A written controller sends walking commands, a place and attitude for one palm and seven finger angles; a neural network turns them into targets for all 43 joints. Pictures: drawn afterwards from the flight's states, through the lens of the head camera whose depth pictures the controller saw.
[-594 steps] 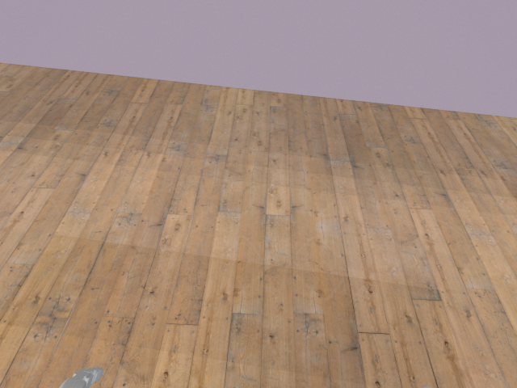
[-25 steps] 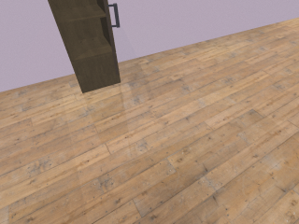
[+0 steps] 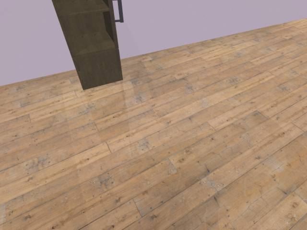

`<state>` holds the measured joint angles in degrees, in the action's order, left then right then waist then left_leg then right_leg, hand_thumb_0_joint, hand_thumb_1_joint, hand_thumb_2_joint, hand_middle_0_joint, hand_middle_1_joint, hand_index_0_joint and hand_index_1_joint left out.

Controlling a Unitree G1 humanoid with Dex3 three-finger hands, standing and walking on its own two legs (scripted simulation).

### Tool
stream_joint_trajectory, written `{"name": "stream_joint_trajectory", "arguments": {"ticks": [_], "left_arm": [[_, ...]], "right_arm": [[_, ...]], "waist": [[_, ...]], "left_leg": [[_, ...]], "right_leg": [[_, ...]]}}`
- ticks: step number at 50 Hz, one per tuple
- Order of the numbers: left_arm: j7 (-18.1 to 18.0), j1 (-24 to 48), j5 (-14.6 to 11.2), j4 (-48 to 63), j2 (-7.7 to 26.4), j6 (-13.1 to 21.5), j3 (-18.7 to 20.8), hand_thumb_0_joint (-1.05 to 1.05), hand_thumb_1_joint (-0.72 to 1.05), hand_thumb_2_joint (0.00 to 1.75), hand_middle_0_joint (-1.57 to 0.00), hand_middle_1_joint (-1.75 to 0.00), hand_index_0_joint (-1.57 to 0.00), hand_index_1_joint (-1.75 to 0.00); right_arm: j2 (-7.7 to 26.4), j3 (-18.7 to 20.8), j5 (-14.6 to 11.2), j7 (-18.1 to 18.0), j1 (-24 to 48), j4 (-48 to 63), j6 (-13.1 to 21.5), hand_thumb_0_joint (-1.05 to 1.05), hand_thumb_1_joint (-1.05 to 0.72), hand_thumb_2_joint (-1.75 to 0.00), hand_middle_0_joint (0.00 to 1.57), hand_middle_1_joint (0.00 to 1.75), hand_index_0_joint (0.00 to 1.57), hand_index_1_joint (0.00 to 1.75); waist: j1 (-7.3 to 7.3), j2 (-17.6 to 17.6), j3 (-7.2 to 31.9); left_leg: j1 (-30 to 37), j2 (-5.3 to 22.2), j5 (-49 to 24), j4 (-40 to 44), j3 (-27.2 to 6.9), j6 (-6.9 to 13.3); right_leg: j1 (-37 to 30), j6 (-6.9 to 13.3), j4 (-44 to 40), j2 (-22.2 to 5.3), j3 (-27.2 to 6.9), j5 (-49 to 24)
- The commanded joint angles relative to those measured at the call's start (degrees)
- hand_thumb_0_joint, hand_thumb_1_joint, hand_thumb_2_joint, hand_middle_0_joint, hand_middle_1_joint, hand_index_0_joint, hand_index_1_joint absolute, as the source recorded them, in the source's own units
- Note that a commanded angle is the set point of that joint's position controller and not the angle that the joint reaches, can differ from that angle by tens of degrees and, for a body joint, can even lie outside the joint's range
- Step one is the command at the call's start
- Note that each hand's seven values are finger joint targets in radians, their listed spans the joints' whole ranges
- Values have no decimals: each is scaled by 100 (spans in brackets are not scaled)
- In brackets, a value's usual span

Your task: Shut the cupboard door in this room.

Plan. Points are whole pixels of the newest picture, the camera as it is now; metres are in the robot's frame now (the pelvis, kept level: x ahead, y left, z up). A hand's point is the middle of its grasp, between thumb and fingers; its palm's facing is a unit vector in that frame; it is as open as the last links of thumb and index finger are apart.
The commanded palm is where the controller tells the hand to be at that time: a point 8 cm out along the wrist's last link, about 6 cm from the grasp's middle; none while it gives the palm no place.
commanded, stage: turn or walk to find it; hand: left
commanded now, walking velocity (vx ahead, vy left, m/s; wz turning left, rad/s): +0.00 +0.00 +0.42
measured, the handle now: (117, 10) +1.33 +0.29 +0.05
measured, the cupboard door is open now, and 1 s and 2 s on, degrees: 77 77 77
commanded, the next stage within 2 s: stand and wait in 1.54 s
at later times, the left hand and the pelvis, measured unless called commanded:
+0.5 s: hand out of the picture +0.05 +0.21 -0.16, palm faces +0.22 -0.94 -0.28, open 7.4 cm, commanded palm none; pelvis -0.02 -0.01 -0.01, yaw +12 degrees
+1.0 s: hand out of the picture -0.13 +0.16 -0.18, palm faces +0.46 -0.85 -0.25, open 7.4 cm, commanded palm none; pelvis -0.03 -0.02 -0.01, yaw +25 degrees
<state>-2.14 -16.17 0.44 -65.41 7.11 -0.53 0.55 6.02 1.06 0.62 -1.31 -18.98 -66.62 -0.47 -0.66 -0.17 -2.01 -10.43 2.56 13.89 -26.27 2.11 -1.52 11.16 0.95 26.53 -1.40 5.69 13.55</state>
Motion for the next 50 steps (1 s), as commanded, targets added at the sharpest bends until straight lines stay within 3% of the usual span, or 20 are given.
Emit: {"name": "stream_joint_trajectory", "arguments": {"ticks": [1, 5, 8, 10, 11, 13, 17, 23, 24, 25, 26, 27, 29, 31, 33, 44, 46, 48, 49, 50], "left_arm": [[-51, -245, 9, 322, 763, 24, 206, 0, 90, 90, -20, -30, -20, -30], [-35, -88, 37, 521, 895, 8, 305, 0, 90, 90, -20, -30, -20, -30], [-22, 113, 53, 692, 891, -20, 347, 0, 90, 90, -20, -30, -20, -30], [-12, 172, 39, 795, 772, -37, 349, 0, 90, 90, -20, -30, -20, -30], [-7, 188, 39, 854, 682, -43, 332, 0, 90, 90, -20, -30, -20, -30], [-7, 317, 60, 966, 638, -59, 319, 0, 90, 90, -20, -30, -20, -30], [32, 561, 26, 1133, 644, -20, 311, 0, 90, 90, -20, -30, -20, -30], [35, 156, -44, 1162, 747, 9, 305, 0, 90, 90, -20, -30, -20, -30], [19, 13, -35, 1126, 845, 33, 323, 0, 90, 90, -20, -30, -20, -30], [-13, -95, 16, 1116, 1145, 67, 380, 0, 90, 90, -20, -30, -20, -30], [-49, -129, 96, 1169, 1688, 101, 494, 0, 90, 90, -20, -30, -20, -30], [-41, -20, 86, 1293, 1798, 73, 480, 0, 90, 90, -20, -30, -20, -30], [-51, 571, 72, 1435, 1463, 102, 470, 0, 90, 90, -20, -30, -20, -30], [-16, 762, 51, 1480, 1253, 118, 366, 0, 90, 90, -20, -30, -20, -30], [-1, 466, 62, 1446, 1229, 171, 330, 0, 90, 90, -20, -30, -20, -30], [-15, -458, 143, 1147, 1603, 105, 437, 0, 90, 90, -20, -30, -20, -30], [-5, -317, 134, 1123, 1669, 90, 456, 0, 90, 90, -20, -30, -20, -30], [11, -141, 72, 1138, 1671, 67, 457, 0, 90, 90, -20, -30, -20, -30], [25, -126, 25, 1193, 1526, 44, 436, 0, 90, 90, -20, -30, -20, -30], [61, -127, -9, 1371, 1163, 18, 356, 0, 90, 90, -20, -30, -20, -30]], "right_arm": [[563, 127, 16, -27, -210, 305, -24, 0, -90, -90, 20, 30, 20, 30], [593, 197, 26, 3, -177, 479, -46, 0, -90, -90, 20, 30, 20, 30], [689, 243, 39, 31, -142, 631, -44, 0, -90, -90, 20, 30, 20, 30], [922, 279, 61, 33, -45, 758, -21, 0, -90, -90, 20, 30, 20, 30], [1117, 322, 66, 20, -42, 831, 1, 0, -90, -90, 20, 30, 20, 30], [1285, 377, 71, -33, -103, 878, 46, 0, -90, -90, 20, 30, 20, 30], [1396, 414, 108, -75, 54, 996, 42, 0, -90, -90, 20, 30, 20, 30], [1558, 490, 97, -5, 369, 1238, -65, 0, -90, -90, 20, 30, 20, 30], [1501, 490, 63, 16, 424, 1278, -79, 0, -90, -90, 20, 30, 20, 30], [1287, 472, 16, 51, 462, 1342, -82, 0, -90, -90, 20, 30, 20, 30], [984, 424, 1, 87, 535, 1503, -85, 0, -90, -90, 20, 30, 20, 30], [1169, 487, 55, 80, 890, 1625, -123, 0, -90, -90, 20, 30, 20, 30], [1238, 526, 103, 115, 783, 1455, -246, 0, -90, -90, 20, 30, 20, 30], [1142, 508, 90, 171, 563, 1290, -266, 0, -90, -90, 20, 30, 20, 30], [1113, 463, 68, 190, 607, 1273, -271, 0, -90, -90, 20, 30, 20, 30], [1065, 248, -17, 169, 1550, 1530, -166, 0, -90, -90, 20, 30, 20, 30], [1093, 244, -37, 163, 1374, 1502, -132, 0, -90, -90, 20, 30, 20, 30], [1182, 257, -16, 164, 1000, 1389, -73, 0, -90, -90, 20, 30, 20, 30], [1495, 326, 13, 159, 719, 1338, -9, 0, -90, -90, 20, 30, 20, 30], [2039, 464, 51, 135, 441, 1318, 26, 0, -90, -90, 20, 30, 20, 30]], "waist": [[102, 161, -450], [65, 390, -212], [12, 4, -141], [11, -694, -215], [4, -1133, -185], [-100, -1382, 32], [-89, -968, 398], [104, -765, 698], [178, -660, 722], [240, -52, 683], [304, 1400, 488], [377, 1374, 137], [84, 1077, -316], [-135, 661, -324], [-38, 791, -172], [444, 1219, 423], [332, 1236, 490], [69, 1071, 632], [-97, 296, 849], [-218, -1382, 931]], "left_leg": [[-704, 195, -79, -18, -275, 199], [-802, 124, -116, -455, -294, 200], [-831, 262, -217, -307, -632, 286], [-1095, 635, -200, 383, -1431, 500], [-1100, 997, -274, 844, -2143, 760], [-588, 1346, -1060, 1106, -2750, 1249], [140, 1169, -2326, 591, -2513, 1358], [-148, 606, -2251, 215, -2241, 941], [-522, 408, -1778, 46, -2131, 719], [-1373, 85, -833, -392, -1770, 421], [-2411, -599, 740, -1493, -821, 35], [-2369, -568, 1838, -2659, -674, -9], [-2259, -282, 1429, -3797, -875, 11], [-2232, -250, 1009, -4186, -667, -58], [-2220, -245, 768, -4255, -502, -159], [-1506, -169, 1293, -1911, 107, -168], [-1048, -183, 982, -1170, 230, -114], [-134, -186, -201, 33, 324, -32], [861, 280, -1378, 487, -178, 151], [1747, 1709, -3693, 410, -2002, 847]], "right_leg": [[423, 72, -679, -854, -641, 741], [488, 196, -625, -1132, -640, 798], [658, 114, -185, -1018, -339, 803], [661, -152, 550, -538, 63, 794], [695, -270, 1229, -219, 215, 721], [1246, -260, 2547, -128, -168, 1598], [1627, -311, 2708, -120, -502, 1667], [261, -386, 388, 142, -317, 549], [-319, -381, -373, 60, -307, -20], [-1099, -248, -779, -542, -786, -200], [-1394, 237, -1058, -1880, -2175, -335], [-417, 748, -1155, -2595, -2589, -842], [378, 794, -1221, -2161, -1970, -574], [235, 577, -859, -1685, -1180, -1446], [-158, 518, -657, -1517, -787, -2317], [-1282, 751, -8, -1802, -560, -4011], [-1147, 635, 186, -1824, -427, -3827], [-719, 269, 659, -1631, -52, -3244], [52, -24, 1425, -1394, 196, -2279], [1655, -436, 2518, -626, 427, 1173]]}}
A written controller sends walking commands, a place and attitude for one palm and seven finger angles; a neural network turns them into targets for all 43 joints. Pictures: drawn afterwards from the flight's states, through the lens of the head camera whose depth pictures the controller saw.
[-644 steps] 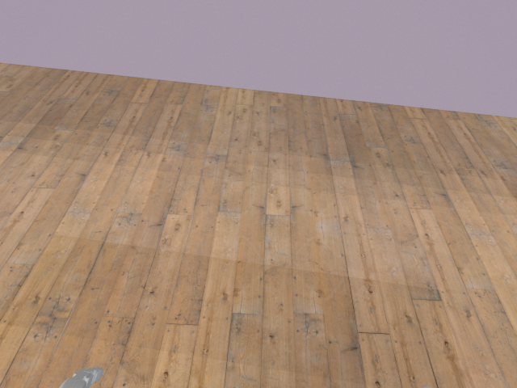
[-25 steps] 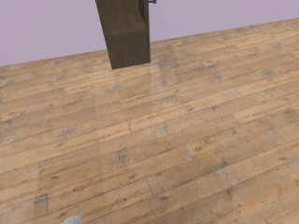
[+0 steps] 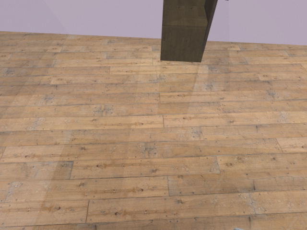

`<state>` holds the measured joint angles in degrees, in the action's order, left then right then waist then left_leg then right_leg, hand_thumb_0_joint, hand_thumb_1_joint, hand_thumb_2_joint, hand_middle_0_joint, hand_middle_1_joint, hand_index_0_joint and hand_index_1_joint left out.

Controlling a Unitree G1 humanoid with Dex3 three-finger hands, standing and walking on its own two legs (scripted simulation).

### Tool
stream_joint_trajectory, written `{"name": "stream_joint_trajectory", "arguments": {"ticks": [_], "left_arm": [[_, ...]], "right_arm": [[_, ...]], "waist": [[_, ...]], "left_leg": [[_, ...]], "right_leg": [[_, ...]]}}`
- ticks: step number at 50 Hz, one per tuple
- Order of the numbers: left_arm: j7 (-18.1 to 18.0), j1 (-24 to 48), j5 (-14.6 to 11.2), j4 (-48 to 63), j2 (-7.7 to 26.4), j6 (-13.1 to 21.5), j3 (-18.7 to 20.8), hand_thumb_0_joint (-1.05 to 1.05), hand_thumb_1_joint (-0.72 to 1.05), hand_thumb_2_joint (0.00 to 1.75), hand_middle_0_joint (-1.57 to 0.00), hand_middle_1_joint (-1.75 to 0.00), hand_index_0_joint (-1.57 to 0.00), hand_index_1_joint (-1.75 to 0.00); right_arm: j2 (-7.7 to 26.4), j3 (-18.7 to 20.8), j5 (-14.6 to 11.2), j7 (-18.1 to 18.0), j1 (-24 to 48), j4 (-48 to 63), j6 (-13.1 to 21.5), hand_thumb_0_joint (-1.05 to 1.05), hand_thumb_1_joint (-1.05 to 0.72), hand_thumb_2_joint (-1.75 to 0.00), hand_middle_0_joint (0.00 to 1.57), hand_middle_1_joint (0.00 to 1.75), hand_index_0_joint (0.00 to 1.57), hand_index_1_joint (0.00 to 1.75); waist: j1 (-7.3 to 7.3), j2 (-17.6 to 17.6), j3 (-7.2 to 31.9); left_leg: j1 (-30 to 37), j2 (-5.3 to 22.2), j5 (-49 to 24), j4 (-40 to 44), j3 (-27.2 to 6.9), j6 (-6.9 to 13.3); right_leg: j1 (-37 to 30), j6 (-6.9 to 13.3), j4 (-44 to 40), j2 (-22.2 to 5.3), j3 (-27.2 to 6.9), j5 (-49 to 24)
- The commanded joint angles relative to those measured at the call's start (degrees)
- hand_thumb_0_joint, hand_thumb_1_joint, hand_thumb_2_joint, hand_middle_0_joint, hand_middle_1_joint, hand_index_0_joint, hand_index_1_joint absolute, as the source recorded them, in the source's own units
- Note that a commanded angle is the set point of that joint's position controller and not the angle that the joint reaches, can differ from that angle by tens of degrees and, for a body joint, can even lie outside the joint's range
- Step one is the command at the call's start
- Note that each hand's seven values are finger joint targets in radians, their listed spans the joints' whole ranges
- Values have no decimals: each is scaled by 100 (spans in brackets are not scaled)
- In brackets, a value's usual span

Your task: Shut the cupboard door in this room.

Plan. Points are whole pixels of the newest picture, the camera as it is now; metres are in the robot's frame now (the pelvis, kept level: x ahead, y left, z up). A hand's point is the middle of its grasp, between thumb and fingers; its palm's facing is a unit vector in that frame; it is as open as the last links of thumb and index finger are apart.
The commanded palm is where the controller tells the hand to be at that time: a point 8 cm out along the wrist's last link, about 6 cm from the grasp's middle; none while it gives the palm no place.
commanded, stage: turn or walk to find it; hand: left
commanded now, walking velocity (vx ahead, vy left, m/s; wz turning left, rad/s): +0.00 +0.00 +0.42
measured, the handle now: out of the picture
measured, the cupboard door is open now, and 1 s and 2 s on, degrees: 77 77 77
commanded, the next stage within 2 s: stand and wait in 0.54 s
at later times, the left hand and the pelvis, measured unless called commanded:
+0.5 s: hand out of the picture +0.05 +0.17 -0.13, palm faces +0.18 -0.94 -0.31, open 7.4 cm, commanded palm none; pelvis -0.02 -0.04 +0.00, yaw +11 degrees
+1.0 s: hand out of the picture -0.12 +0.14 -0.18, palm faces +0.38 -0.90 -0.21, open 7.4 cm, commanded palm none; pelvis -0.05 -0.04 +0.01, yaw +18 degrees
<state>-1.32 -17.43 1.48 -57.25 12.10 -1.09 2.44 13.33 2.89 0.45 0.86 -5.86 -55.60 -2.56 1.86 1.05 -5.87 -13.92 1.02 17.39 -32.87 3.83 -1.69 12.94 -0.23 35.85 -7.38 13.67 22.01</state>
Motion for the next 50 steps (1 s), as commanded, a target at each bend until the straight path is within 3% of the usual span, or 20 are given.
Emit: {"name": "stream_joint_trajectory", "arguments": {"ticks": [1, 2, 4, 7, 15, 18, 20, 21, 22, 23, 24, 26, 29, 41, 44, 45, 46, 47, 48, 50], "left_arm": [[-56, 302, -70, 661, 606, 11, 75, 0, 90, 90, -20, -30, -20, -30], [-58, 354, -55, 657, 645, -34, 109, 0, 90, 90, -20, -30, -20, -30], [-41, 571, -60, 516, 703, -87, 157, 0, 90, 90, -20, -30, -20, -30], [38, 369, -58, 410, 676, -67, 174, 0, 90, 90, -20, -30, -20, -30], [20, 770, -84, 701, 510, -74, 133, 0, 90, 90, -20, -30, -20, -30], [15, 556, -120, 706, 520, -15, 131, 0, 90, 90, -20, -30, -20, -30], [5, 121, -114, 586, 596, 51, 169, 0, 90, 90, -20, -30, -20, -30], [-15, -137, -68, 564, 881, 123, 223, 0, 90, 90, -20, -30, -20, -30], [-69, -161, 31, 585, 1441, 186, 330, 0, 90, 90, -20, -30, -20, -30], [-68, -132, -25, 692, 1560, 148, 300, 0, 90, 90, -20, -30, -20, -30], [-85, 243, -33, 773, 1335, 163, 320, 0, 90, 90, -20, -30, -20, -30], [-81, 879, -58, 951, 1064, 124, 239, 0, 90, 90, -20, -30, -20, -30], [-51, 822, -54, 923, 769, 194, 135, 0, 90, 90, -20, -30, -20, -30], [-55, -256, 29, 51, 877, 224, 126, 0, 90, 90, -20, -30, -20, -30], [-76, -2, -41, -71, 885, 199, 139, 0, 90, 90, -20, -30, -20, -30], [-79, 65, -87, -85, 807, 175, 130, 0, 90, 90, -20, -30, -20, -30], [-64, 14, -126, -79, 633, 141, 93, 0, 90, 90, -20, -30, -20, -30], [-42, -43, -135, 17, 360, 101, 40, 0, 90, 90, -20, -30, -20, -30], [-42, 137, -102, 42, 291, 52, -1, 0, 90, 90, -20, -30, -20, -30], [-30, 447, -58, -13, 394, -64, 22, 0, 90, 90, -20, -30, -20, -30]], "right_arm": [[1506, 306, 9, -96, -1111, 115, 155, 0, -90, -90, 20, 30, 20, 30], [1356, 282, 36, -131, -995, 120, 143, 0, -90, -90, 20, 30, 20, 30], [1039, 196, 60, -209, -541, 191, 169, 0, -90, -90, 20, 30, 20, 30], [927, 157, 48, -194, -335, 314, 210, 0, -90, -90, 20, 30, 20, 30], [985, 278, 100, -144, -549, 372, 169, 0, -90, -90, 20, 30, 20, 30], [1017, 302, 113, -131, -447, 427, 135, 0, -90, -90, 20, 30, 20, 30], [961, 315, 75, -120, -350, 470, 117, 0, -90, -90, 20, 30, 20, 30], [757, 302, 29, -98, -423, 503, 118, 0, -90, -90, 20, 30, 20, 30], [274, 223, 3, -76, -569, 616, 120, 0, -90, -90, 20, 30, 20, 30], [510, 278, 40, -96, -305, 702, 66, 0, -90, -90, 20, 30, 20, 30], [601, 323, 71, -84, -418, 608, -1, 0, -90, -90, 20, 30, 20, 30], [589, 364, 83, -23, -661, 366, -70, 0, -90, -90, 20, 30, 20, 30], [409, 298, 99, 13, -1018, 142, -91, 0, -90, -90, 20, 30, 20, 30], [125, 27, -7, -128, -501, -51, 93, 0, -90, -90, 20, 30, 20, 30], [96, -26, -26, -170, -971, -277, 179, 0, -90, -90, 20, 30, 20, 30], [178, -26, -32, -166, -1105, -359, 227, 0, -90, -90, 20, 30, 20, 30], [428, 13, -22, -167, -1068, -358, 268, 0, -90, -90, 20, 30, 20, 30], [761, 72, 32, -194, -995, -268, 278, 0, -90, -90, 20, 30, 20, 30], [857, 89, 51, -212, -826, -227, 225, 0, -90, -90, 20, 30, 20, 30], [639, 22, 59, -298, -667, -290, 232, 0, -90, -90, 20, 30, 20, 30]], "waist": [[-554, -1502, 1197], [-494, -1190, 972], [-365, -1439, 576], [-196, -983, 580], [-311, -991, 519], [-204, -1184, 614], [32, -931, 752], [118, -270, 901], [112, 1494, 889], [215, 1496, 748], [27, 1288, 604], [-263, 850, 163], [-339, 687, 308], [166, 875, 802], [-129, 762, 980], [-212, 544, 1042], [-197, -205, 1060], [-165, -1152, 904], [-193, -1403, 529], [-229, -1623, 96]], "left_leg": [[1692, 2275, -4873, 1083, -2191, 1305], [1427, 2208, -4544, 1103, -1910, 1433], [934, 1641, -3907, 1216, -1721, 1245], [754, 1245, -3334, 1284, -1346, 1061], [350, 1188, -2395, 1338, -1825, 1145], [-3, 1092, -2382, 1119, -2052, 1077], [-514, 812, -1837, 685, -1928, 810], [-1041, 432, -965, 95, -1649, 496], [-2037, -393, 960, -1288, -712, 36], [-1906, -325, 1707, -2381, -830, 24], [-1809, -177, 1371, -3062, -1089, 60], [-1781, -38, 760, -3740, -938, 38], [-1642, -54, 64, -3783, -718, -99], [-633, 88, 905, -646, -232, -105], [225, 59, -126, 679, -122, -38], [686, 153, -725, 1196, -222, 19], [1083, 623, -1239, 1398, -779, 180], [1095, 1475, -2025, 1460, -1703, 599], [652, 1872, -2153, 1751, -1975, 1003], [239, 1597, -2560, 1867, -1805, 1133]], "right_leg": [[1561, -339, 2238, 93, -823, 1653], [1646, -327, 2568, 30, -1045, 1477], [1750, -377, 2797, 25, -1255, 841], [1621, -425, 2856, 135, -1206, 274], [1166, -464, 1400, 316, -1164, 343], [457, -397, 404, 495, -1088, 147], [-483, -377, -796, 503, -998, -839], [-1190, -296, -1531, 62, -1409, -1143], [-1577, 207, -1958, -1513, -3003, -1331], [-632, 712, -2068, -2116, -3401, -1707], [-107, 809, -2236, -1885, -3074, -922], [436, 609, -2331, -1442, -2501, -156], [197, 423, -2115, -879, -1585, -908], [-941, 944, -1700, -1071, -1816, -2969], [-736, 670, -1304, -924, -1512, -2882], [-459, 442, -1025, -759, -1306, -2581], [57, 183, -615, -406, -1011, -1881], [695, -98, -139, 11, -649, -836], [913, -199, 470, 209, -655, 541], [1103, -237, 1395, 155, -1025, 688]]}}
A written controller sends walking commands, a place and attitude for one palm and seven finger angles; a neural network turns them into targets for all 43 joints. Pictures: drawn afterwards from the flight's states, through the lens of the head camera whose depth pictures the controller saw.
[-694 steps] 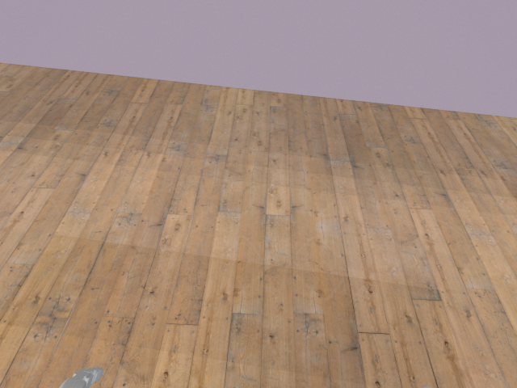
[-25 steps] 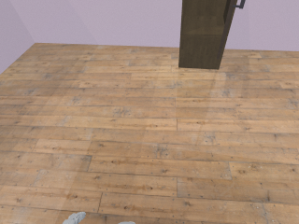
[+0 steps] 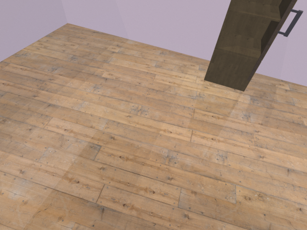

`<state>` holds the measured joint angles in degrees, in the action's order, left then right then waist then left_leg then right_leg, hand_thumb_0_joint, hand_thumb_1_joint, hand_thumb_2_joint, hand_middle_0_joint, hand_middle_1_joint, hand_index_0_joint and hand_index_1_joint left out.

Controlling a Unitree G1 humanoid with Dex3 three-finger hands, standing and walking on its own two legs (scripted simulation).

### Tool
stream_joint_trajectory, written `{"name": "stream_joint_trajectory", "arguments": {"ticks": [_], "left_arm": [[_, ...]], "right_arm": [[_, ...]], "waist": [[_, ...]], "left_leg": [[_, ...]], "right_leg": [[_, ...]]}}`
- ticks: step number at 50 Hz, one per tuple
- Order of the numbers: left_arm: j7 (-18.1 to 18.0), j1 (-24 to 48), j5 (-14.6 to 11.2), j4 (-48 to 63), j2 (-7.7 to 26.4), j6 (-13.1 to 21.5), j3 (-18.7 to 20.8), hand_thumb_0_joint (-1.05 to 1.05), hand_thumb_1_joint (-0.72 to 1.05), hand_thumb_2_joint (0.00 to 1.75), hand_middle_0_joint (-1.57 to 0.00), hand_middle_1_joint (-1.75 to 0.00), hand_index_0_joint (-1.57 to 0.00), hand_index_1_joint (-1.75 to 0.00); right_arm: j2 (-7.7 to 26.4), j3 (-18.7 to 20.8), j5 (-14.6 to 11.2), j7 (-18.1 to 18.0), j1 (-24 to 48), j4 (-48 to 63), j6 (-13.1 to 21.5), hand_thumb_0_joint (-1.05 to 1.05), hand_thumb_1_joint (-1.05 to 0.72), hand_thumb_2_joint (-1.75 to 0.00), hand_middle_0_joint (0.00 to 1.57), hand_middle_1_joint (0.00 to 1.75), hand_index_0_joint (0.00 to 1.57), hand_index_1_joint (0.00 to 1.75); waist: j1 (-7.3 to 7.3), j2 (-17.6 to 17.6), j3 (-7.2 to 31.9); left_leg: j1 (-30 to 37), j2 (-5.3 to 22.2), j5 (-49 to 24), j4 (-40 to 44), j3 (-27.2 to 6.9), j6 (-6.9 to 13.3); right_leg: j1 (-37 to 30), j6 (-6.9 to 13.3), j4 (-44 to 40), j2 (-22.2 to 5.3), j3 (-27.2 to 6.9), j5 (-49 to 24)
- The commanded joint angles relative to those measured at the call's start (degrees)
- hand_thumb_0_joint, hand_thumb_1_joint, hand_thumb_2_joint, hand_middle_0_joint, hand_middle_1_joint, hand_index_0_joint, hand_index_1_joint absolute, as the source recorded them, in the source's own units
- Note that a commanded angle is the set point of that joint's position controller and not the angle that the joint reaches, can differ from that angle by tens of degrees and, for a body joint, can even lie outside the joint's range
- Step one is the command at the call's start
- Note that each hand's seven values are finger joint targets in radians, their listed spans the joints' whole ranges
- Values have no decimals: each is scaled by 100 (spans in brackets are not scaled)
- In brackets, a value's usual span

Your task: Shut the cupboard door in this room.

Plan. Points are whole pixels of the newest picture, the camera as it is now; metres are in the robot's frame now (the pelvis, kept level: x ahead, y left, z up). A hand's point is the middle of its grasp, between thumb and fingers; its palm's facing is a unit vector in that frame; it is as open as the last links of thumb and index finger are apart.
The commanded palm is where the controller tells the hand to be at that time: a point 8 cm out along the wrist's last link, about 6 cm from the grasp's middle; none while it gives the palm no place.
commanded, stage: turn or walk to find it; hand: left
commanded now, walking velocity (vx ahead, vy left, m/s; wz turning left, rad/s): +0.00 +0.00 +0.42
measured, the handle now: (289, 22) +1.26 -0.68 +0.05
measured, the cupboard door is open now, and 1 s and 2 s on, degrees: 77 77 77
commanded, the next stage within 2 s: stand and wait in 0.14 s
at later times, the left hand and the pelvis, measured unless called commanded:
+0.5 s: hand out of the picture +0.00 +0.15 -0.15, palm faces +0.12 -0.96 -0.25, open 7.4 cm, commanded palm none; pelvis -0.02 -0.03 +0.01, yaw +6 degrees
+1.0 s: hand out of the picture -0.06 +0.16 -0.16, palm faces +0.28 -0.92 -0.28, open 7.4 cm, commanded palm none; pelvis -0.04 -0.04 +0.00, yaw +14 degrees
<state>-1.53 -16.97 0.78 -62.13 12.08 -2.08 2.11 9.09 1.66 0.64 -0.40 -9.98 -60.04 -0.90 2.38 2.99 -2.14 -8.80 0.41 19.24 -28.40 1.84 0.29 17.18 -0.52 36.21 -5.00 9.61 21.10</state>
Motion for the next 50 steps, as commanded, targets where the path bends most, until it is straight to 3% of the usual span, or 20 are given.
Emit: {"name": "stream_joint_trajectory", "arguments": {"ticks": [1, 8, 13, 14, 16, 18, 22, 26, 29, 31, 33, 36, 40, 43, 44, 45, 46, 47, 48, 50], "left_arm": [[11, 359, 7, 445, 424, 29, 74, 0, 90, 90, -20, -30, -20, -30], [32, 550, -23, 573, 311, 81, 67, 0, 90, 90, -20, -30, -20, -30], [7, -137, -14, 326, 269, 209, 16, 0, 90, 90, -20, -30, -20, -30], [-15, -244, 17, 270, 435, 265, 31, 0, 90, 90, -20, -30, -20, -30], [-44, -188, 49, 306, 1054, 332, 103, 0, 90, 90, -20, -30, -20, -30], [-43, 84, 38, 392, 943, 327, 123, 0, 90, 90, -20, -30, -20, -30], [-24, 364, 54, 422, 690, 288, 53, 0, 90, 90, -20, -30, -20, -30], [-29, 162, 50, 282, 694, 294, 78, 0, 90, 90, -20, -30, -20, -30], [-41, 232, 2, 240, 732, 264, 109, 0, 90, 90, -20, -30, -20, -30], [-33, 215, -49, 252, 601, 215, 99, 0, 90, 90, -20, -30, -20, -30], [-20, 145, -53, 317, 342, 159, 64, 0, 90, 90, -20, -30, -20, -30], [0, 281, -22, 274, 326, 101, 41, 0, 90, 90, -20, -30, -20, -30], [3, 161, -25, 288, 265, 107, 51, 0, 90, 90, -20, -30, -20, -30], [-4, -88, -31, 259, 278, 170, 73, 0, 90, 90, -20, -30, -20, -30], [-21, -258, -21, 231, 395, 212, 99, 0, 90, 90, -20, -30, -20, -30], [-57, -331, 33, 238, 739, 245, 171, 0, 90, 90, -20, -30, -20, -30], [-66, -443, 53, 280, 1059, 250, 243, 0, 90, 90, -20, -30, -20, -30], [-69, -466, 38, 290, 973, 277, 236, 0, 90, 90, -20, -30, -20, -30], [-86, -236, 44, 379, 798, 275, 208, 0, 90, 90, -20, -30, -20, -30], [-65, 178, 51, 555, 721, 259, 160, 0, 90, 90, -20, -30, -20, -30]], "right_arm": [[1018, 129, 29, -185, -158, 171, 66, 0, -90, -90, 20, 30, 20, 30], [1223, 276, 58, -159, -333, 244, 54, 0, -90, -90, 20, 30, 20, 30], [1124, 273, 20, -135, -120, 276, 55, 0, -90, -90, 20, 30, 20, 30], [921, 254, -18, -112, -200, 259, 73, 0, -90, -90, 20, 30, 20, 30], [524, 156, -43, -81, -205, 409, 34, 0, -90, -90, 20, 30, 20, 30], [697, 223, 15, -101, -146, 323, -105, 0, -90, -90, 20, 30, 20, 30], [482, 171, -15, -55, -387, 72, -82, 0, -90, -90, 20, 30, 20, 30], [423, 131, -18, -53, -340, 15, -40, 0, -90, -90, 20, 30, 20, 30], [410, 88, -15, -75, -585, -118, 28, 0, -90, -90, 20, 30, 20, 30], [634, 109, -20, -70, -687, -171, 102, 0, -90, -90, 20, 30, 20, 30], [954, 150, 21, -100, -422, -50, 105, 0, -90, -90, 20, 30, 20, 30], [948, 165, 12, -127, -248, -10, 81, 0, -90, -90, 20, 30, 20, 30], [989, 212, 36, -148, -304, 39, 74, 0, -90, -90, 20, 30, 20, 30], [1028, 255, 21, -134, -256, 137, 47, 0, -90, -90, 20, 30, 20, 30], [972, 264, -8, -116, -210, 208, 41, 0, -90, -90, 20, 30, 20, 30], [741, 249, -43, -91, -208, 327, 39, 0, -90, -90, 20, 30, 20, 30], [588, 240, -31, -62, -41, 515, 2, 0, -90, -90, 20, 30, 20, 30], [741, 292, 26, -71, 118, 497, -78, 0, -90, -90, 20, 30, 20, 30], [791, 321, 37, -58, 28, 451, -117, 0, -90, -90, 20, 30, 20, 30], [678, 332, 17, 23, -57, 380, -168, 0, -90, -90, 20, 30, 20, 30]], "waist": [[-208, -1785, -346], [-356, -1191, 120], [-47, -1042, 467], [-48, -541, 583], [-56, 1038, 354], [-65, 1164, -65], [-199, 563, -188], [-85, 610, -14], [-200, 470, 180], [-218, -272, 314], [-88, -987, 112], [-117, -1669, -227], [-143, -1537, 16], [-55, -1116, 190], [-9, -781, 355], [-29, 281, 441], [88, 1165, 241], [146, 1280, 169], [-3, 999, 30], [-203, 537, -154]], "left_leg": [[-256, 1544, -2990, 1275, -1462, 900], [410, 1297, -3880, 772, -1416, 919], [-73, 877, -2865, 244, -1218, 516], [-434, 616, -2152, -51, -994, 260], [-1427, -123, 836, -979, -295, -147], [-1269, 92, 1172, -1970, -595, -101], [-1065, 132, 694, -1977, -244, -121], [-852, 179, 438, -1159, -43, -181], [-251, 176, -351, 23, 12, -201], [204, 532, -1275, 577, -527, -61], [-402, 1244, -1399, 922, -1246, 338], [-883, 1291, -1481, 1325, -1516, 569], [-412, 1293, -2490, 986, -1591, 799], [-530, 1005, -2736, 451, -1463, 612], [-869, 759, -2394, 55, -1236, 403], [-1548, 258, -1527, -635, -617, 90], [-2074, -231, 394, -1477, -153, -143], [-2098, -40, 1282, -2470, -381, -162], [-2183, 73, 1127, -3089, -554, -166], [-2133, 104, 757, -3645, -409, -223]], "right_leg": [[761, -204, 1517, -72, -653, 696], [787, -352, 1120, 111, -656, 617], [-694, -301, -1149, 218, -488, -967], [-1250, -231, -1513, -85, -781, -1547], [-1411, 573, -1851, -1677, -2326, -2680], [-468, 1014, -2152, -1620, -2362, -1906], [-419, 867, -1895, -1072, -1458, -2340], [-636, 863, -1883, -972, -1460, -2104], [-604, 626, -1523, -884, -1297, -1912], [-241, 257, -989, -537, -962, -1308], [-313, -76, -720, -74, -494, -687], [-373, -141, 1, 56, -388, -102], [12, -146, 272, 114, -525, 296], [-504, -176, -738, 114, -529, -402], [-1045, -128, -1245, -132, -730, -1052], [-1585, 111, -1496, -929, -1428, -1705], [-1589, 641, -1746, -1822, -2102, -2566], [-1206, 965, -1841, -2074, -2198, -3013], [-980, 1051, -1876, -1943, -1936, -2880], [-714, 899, -1747, -1564, -1290, -2805]]}}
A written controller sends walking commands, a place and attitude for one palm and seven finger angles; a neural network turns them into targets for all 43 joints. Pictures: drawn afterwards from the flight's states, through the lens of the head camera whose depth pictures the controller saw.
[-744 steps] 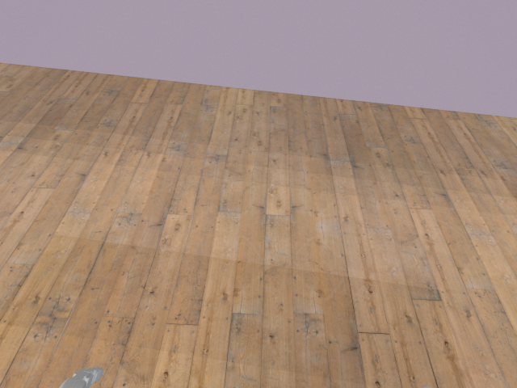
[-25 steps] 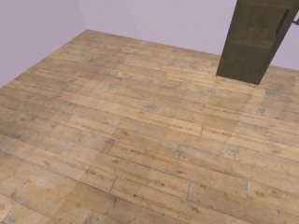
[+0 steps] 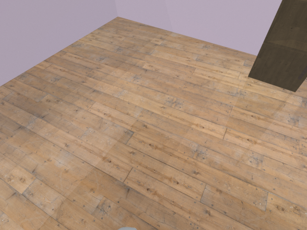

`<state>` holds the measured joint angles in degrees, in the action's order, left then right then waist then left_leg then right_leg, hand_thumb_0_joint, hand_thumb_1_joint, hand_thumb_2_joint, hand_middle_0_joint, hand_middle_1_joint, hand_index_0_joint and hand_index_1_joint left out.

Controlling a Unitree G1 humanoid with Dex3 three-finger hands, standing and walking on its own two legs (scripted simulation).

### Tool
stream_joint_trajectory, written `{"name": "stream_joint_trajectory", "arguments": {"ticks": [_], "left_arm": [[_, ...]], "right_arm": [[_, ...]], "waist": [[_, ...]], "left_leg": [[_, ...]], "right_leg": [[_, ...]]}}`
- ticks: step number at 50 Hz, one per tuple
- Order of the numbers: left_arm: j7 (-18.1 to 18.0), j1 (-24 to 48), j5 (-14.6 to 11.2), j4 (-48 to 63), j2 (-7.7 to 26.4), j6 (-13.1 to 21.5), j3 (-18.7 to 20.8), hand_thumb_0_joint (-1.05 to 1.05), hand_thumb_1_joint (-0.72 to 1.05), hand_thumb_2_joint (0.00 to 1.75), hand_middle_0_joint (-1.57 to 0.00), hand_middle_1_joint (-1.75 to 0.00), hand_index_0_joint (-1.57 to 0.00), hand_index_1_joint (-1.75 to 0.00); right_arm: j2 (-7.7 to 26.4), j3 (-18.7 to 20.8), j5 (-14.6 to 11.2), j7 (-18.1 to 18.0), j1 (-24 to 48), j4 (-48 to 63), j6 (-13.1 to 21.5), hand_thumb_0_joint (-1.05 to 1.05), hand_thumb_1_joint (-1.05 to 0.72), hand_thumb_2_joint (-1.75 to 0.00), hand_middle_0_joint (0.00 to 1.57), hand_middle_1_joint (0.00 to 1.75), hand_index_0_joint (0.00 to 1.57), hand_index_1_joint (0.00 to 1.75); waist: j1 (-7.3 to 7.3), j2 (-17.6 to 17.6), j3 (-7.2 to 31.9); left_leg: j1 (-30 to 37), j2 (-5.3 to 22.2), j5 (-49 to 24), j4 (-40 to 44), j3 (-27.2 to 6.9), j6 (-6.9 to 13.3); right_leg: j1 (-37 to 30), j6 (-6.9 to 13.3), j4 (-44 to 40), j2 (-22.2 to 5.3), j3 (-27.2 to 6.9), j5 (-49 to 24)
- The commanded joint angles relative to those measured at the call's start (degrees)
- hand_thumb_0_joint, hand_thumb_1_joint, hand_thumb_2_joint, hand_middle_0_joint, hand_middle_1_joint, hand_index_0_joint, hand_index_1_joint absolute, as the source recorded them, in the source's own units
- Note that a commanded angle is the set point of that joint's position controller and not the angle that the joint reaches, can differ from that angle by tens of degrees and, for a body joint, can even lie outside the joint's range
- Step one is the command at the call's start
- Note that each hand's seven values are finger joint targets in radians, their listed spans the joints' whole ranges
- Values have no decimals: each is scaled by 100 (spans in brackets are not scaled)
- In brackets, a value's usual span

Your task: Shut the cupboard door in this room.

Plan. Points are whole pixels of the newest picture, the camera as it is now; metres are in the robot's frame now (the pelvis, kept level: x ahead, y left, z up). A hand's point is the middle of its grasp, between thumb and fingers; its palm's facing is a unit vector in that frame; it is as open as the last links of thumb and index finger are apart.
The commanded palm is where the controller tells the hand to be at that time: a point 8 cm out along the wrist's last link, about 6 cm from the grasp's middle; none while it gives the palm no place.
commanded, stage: turn or walk to find it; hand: left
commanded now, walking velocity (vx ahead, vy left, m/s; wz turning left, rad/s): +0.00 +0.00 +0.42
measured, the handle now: out of the picture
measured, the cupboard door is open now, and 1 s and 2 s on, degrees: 77 77 77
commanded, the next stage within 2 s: none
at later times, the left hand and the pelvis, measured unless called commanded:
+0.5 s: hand out of the picture +0.01 +0.27 -0.17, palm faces +0.23 -0.94 -0.24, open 7.4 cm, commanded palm none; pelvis -0.01 +0.04 +0.00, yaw +12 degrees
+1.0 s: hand out of the picture -0.02 +0.18 -0.14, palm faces +0.42 -0.86 -0.28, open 7.4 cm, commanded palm none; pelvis -0.01 -0.03 +0.01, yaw +25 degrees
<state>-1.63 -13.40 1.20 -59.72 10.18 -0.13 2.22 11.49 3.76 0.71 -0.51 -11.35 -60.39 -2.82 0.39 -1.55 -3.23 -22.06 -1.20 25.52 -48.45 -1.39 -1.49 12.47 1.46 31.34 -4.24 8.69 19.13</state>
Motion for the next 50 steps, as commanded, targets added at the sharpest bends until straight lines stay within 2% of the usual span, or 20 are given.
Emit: {"name": "stream_joint_trajectory", "arguments": {"ticks": [1, 9, 12, 13, 14, 15, 16, 18, 20, 24, 31, 34, 35, 36, 37, 38, 40, 42, 44, 50], "left_arm": [[-63, -90, 14, 385, 887, 72, 146, 0, 90, 90, -20, -30, -20, -30], [-36, -422, 88, 437, 1328, 50, 284, 0, 90, 90, -20, -30, -20, -30], [-15, -253, 29, 480, 1411, 12, 322, 0, 90, 90, -20, -30, -20, -30], [1, -213, -19, 521, 1326, -21, 310, 0, 90, 90, -20, -30, -20, -30], [27, -287, -55, 666, 1031, -62, 275, 0, 90, 90, -20, -30, -20, -30], [29, -9, -46, 881, 728, -88, 142, 0, 90, 90, -20, -30, -20, -30], [1, 257, -14, 949, 860, -139, 156, 0, 90, 90, -20, -30, -20, -30], [23, 438, -22, 839, 798, -194, 197, 0, 90, 90, -20, -30, -20, -30], [82, 330, -29, 763, 810, -158, 212, 0, 90, 90, -20, -30, -20, -30], [92, 355, -47, 787, 763, -141, 179, 0, 90, 90, -20, -30, -20, -30], [60, 611, -84, 1006, 670, -128, 135, 0, 90, 90, -20, -30, -20, -30], [50, 103, -110, 880, 720, -63, 159, 0, 90, 90, -20, -30, -20, -30], [41, -123, -87, 829, 828, -10, 193, 0, 90, 90, -20, -30, -20, -30], [5, -300, -20, 816, 1228, 69, 254, 0, 90, 90, -20, -30, -20, -30], [-33, -374, 43, 840, 1692, 86, 351, 0, 90, 90, -20, -30, -20, -30], [-36, -335, -14, 919, 1650, 48, 301, 0, 90, 90, -20, -30, -20, -30], [-40, 404, -32, 1092, 1292, 49, 284, 0, 90, 90, -20, -30, -20, -30], [-27, 671, -39, 1173, 971, 64, 185, 0, 90, 90, -20, -30, -20, -30], [-25, 433, -40, 1105, 924, 114, 170, 0, 90, 90, -20, -30, -20, -30], [-40, -241, 10, 852, 1047, 112, 216, 0, 90, 90, -20, -30, -20, -30]], "right_arm": [[422, 115, 4, 65, -4, 422, 16, 0, -90, -90, 20, 30, 20, 30], [395, 6, -30, 128, 685, 793, 91, 0, -90, -90, 20, 30, 20, 30], [524, 12, -11, 125, 284, 755, 167, 0, -90, -90, 20, 30, 20, 30], [723, 60, 0, 129, 50, 710, 211, 0, -90, -90, 20, 30, 20, 30], [1279, 180, 44, 103, -187, 711, 270, 0, -90, -90, 20, 30, 20, 30], [1657, 274, 22, 56, -539, 655, 242, 0, -90, -90, 20, 30, 20, 30], [1653, 259, 30, 51, -635, 592, 194, 0, -90, -90, 20, 30, 20, 30], [1318, 196, 58, -62, -204, 647, 223, 0, -90, -90, 20, 30, 20, 30], [1109, 104, 54, -71, 68, 745, 251, 0, -90, -90, 20, 30, 20, 30], [1103, 134, 31, -63, -151, 745, 292, 0, -90, -90, 20, 30, 20, 30], [1129, 210, 87, -24, -168, 780, 206, 0, -90, -90, 20, 30, 20, 30], [1136, 235, 67, -12, 30, 836, 173, 0, -90, -90, 20, 30, 20, 30], [1044, 234, 34, 4, 34, 854, 172, 0, -90, -90, 20, 30, 20, 30], [742, 201, -22, 40, -107, 891, 179, 0, -90, -90, 20, 30, 20, 30], [429, 137, -11, 45, 0, 1066, 175, 0, -90, -90, 20, 30, 20, 30], [707, 206, 12, 29, 103, 1073, 99, 0, -90, -90, 20, 30, 20, 30], [717, 275, 47, 79, -138, 785, -37, 0, -90, -90, 20, 30, 20, 30], [625, 239, 77, 139, -390, 613, -50, 0, -90, -90, 20, 30, 20, 30], [585, 217, 60, 146, -473, 559, -53, 0, -90, -90, 20, 30, 20, 30], [555, 141, 44, 132, 76, 707, -53, 0, -90, -90, 20, 30, 20, 30]], "waist": [[-62, 963, 31], [270, 1240, 314], [41, 1065, 592], [-111, 560, 746], [-216, -908, 934], [-384, -1737, 914], [-423, -1029, 759], [-287, -1304, 433], [-118, -992, 381], [-149, -619, 658], [-208, -836, 464], [64, -761, 573], [169, -439, 659], [214, 549, 840], [293, 2013, 623], [312, 1495, 566], [-27, 1319, -11], [-223, 1020, -143], [-185, 1082, 70], [131, 968, 275]], "left_leg": [[-810, 299, 11, -1622, 6, -71], [-234, 318, 16, 367, 557, -155], [681, 270, -1076, 1869, 753, -108], [1371, 409, -1908, 2475, 532, -29], [2200, 1533, -3397, 2728, -1050, 455], [2338, 2462, -5254, 2819, -1999, 1152], [1895, 2539, -4626, 2778, -1605, 1322], [1648, 2006, -4048, 2881, -1484, 1200], [1618, 1582, -4260, 2784, -984, 1031], [1939, 1462, -4514, 2732, -873, 1028], [1353, 1412, -4078, 2639, -1329, 1083], [751, 1218, -3504, 2296, -1408, 870], [420, 933, -2860, 1999, -1249, 624], [-341, 462, -1573, 1261, -814, 270], [-1205, -237, 726, -37, -61, -47], [-941, -30, 942, -1029, -320, 4], [-881, 145, 215, -2056, -441, -3], [-913, 254, -404, -2244, -241, -88], [-978, 256, -640, -2263, -144, -191], [-924, 385, -286, -1367, 60, -314]], "right_leg": [[-308, 612, -1205, -1575, -955, -2708], [-810, 650, -717, -1638, -530, -3233], [-656, 253, -68, -1479, -155, -2973], [-199, -17, 478, -1308, 40, -2441], [980, -424, 1513, -654, 295, -595], [1795, -600, 2455, -226, -26, 1951], [1567, -492, 2976, -285, -387, 1885], [1960, -536, 3308, -316, -690, 1213], [1892, -558, 3349, -229, -707, 683], [1818, -657, 3017, -127, -710, 455], [1008, -609, 1367, 115, -606, 675], [-26, -547, 8, 210, -531, -250], [-607, -542, -755, 101, -535, -887], [-1429, -327, -1271, -772, -1323, -1166], [-1434, 297, -1392, -2160, -2693, -1955], [-580, 714, -1472, -2420, -2605, -1890], [344, 532, -1867, -1871, -2114, -169], [296, 289, -1648, -1382, -1265, -749], [-131, 289, -1501, -1284, -886, -1384], [-762, 545, -1314, -1564, -810, -2204]]}}
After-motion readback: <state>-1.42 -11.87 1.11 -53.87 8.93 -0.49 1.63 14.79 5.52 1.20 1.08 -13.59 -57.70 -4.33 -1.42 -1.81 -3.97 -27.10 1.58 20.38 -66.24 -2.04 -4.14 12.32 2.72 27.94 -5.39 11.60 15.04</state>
